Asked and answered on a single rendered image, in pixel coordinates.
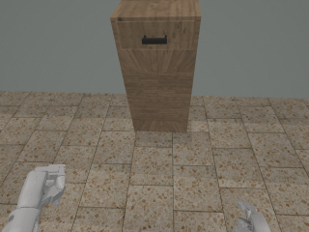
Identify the right robot hand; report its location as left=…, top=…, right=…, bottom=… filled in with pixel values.
left=235, top=200, right=271, bottom=232

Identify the handle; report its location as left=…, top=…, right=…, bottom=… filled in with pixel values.
left=142, top=35, right=167, bottom=44

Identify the cabinet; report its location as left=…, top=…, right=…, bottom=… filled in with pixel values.
left=110, top=0, right=202, bottom=133

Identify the left robot forearm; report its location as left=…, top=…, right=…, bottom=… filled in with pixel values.
left=2, top=207, right=42, bottom=232

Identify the drawer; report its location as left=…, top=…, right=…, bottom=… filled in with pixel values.
left=116, top=20, right=195, bottom=49

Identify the left robot hand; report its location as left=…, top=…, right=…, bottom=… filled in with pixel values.
left=16, top=164, right=66, bottom=210

